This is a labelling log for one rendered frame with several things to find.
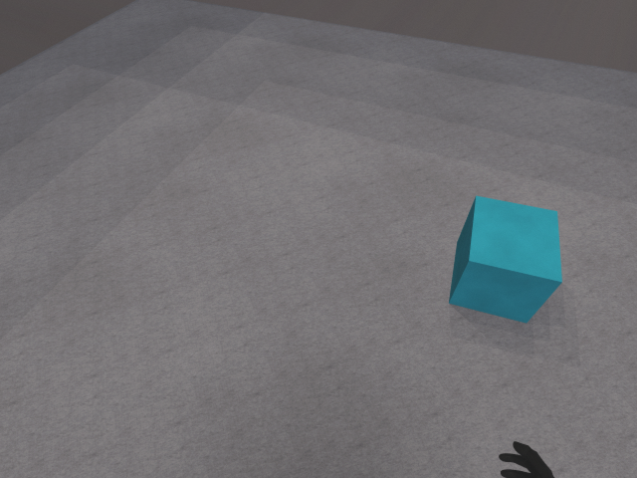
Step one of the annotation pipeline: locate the carton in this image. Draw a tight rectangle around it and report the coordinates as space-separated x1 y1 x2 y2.
449 196 562 323

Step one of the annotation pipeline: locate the right robot hand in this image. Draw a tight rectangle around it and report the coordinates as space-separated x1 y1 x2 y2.
499 441 554 478

